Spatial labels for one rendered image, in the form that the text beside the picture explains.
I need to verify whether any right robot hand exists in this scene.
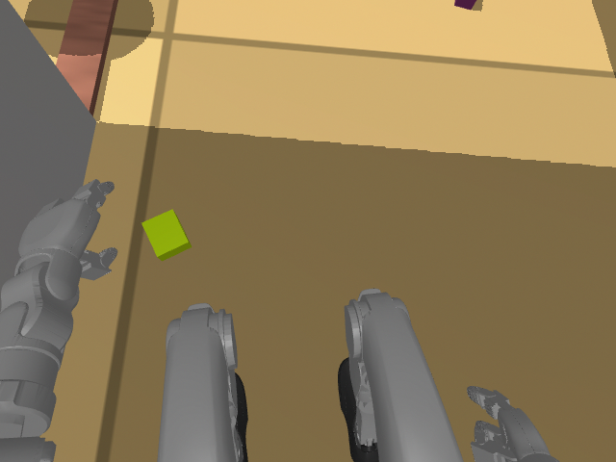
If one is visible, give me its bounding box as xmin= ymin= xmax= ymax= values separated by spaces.
xmin=467 ymin=386 xmax=550 ymax=462

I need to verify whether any right robot foot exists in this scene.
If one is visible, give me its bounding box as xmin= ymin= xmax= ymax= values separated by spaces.
xmin=338 ymin=357 xmax=379 ymax=462

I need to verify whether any left robot hand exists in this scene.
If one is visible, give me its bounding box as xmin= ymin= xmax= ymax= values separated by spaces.
xmin=18 ymin=179 xmax=117 ymax=280

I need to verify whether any left robot arm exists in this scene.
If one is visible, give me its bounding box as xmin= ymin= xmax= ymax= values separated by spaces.
xmin=0 ymin=248 xmax=83 ymax=462

